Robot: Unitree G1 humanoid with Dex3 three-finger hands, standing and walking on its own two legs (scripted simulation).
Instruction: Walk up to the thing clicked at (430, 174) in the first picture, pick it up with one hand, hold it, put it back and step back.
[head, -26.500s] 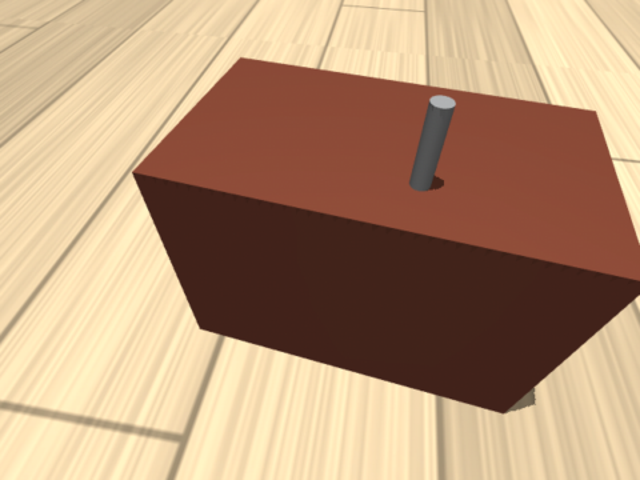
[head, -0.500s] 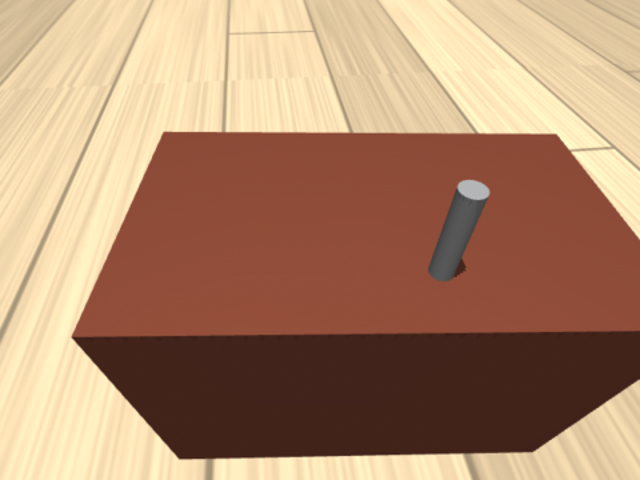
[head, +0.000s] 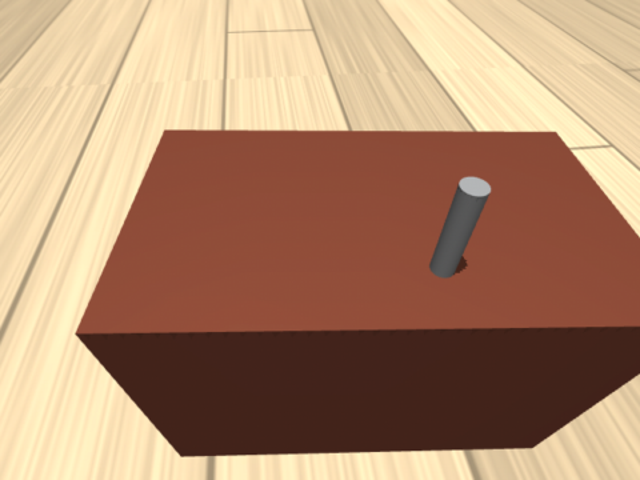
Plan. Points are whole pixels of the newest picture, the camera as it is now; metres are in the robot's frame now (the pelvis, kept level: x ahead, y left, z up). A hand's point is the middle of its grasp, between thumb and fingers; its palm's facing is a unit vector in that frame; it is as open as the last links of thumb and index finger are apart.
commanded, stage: home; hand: right
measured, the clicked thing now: (456, 231) +0.51 -0.22 +0.01
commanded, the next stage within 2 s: stand in 0.04 s
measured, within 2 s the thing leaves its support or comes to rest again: neither
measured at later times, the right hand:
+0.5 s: hand out of the picture +0.07 -0.25 -0.16, palm faces -0.05 +0.94 -0.35, open 11.1 cm
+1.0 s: hand out of the picture +0.08 -0.24 -0.16, palm faces -0.05 +0.94 -0.35, open 7.4 cm
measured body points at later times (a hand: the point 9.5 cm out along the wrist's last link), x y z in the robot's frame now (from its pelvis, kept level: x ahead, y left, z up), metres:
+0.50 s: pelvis +0.00 +0.00 +0.00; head +0.01 +0.01 +0.45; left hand +0.06 +0.30 -0.14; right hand +0.07 -0.30 -0.13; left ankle +0.00 +0.12 -0.75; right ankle +0.00 -0.13 -0.75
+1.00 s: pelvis +0.01 +0.01 +0.00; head +0.02 +0.01 +0.45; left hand +0.08 +0.31 -0.14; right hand +0.09 -0.29 -0.13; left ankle +0.00 +0.12 -0.75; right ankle +0.00 -0.13 -0.75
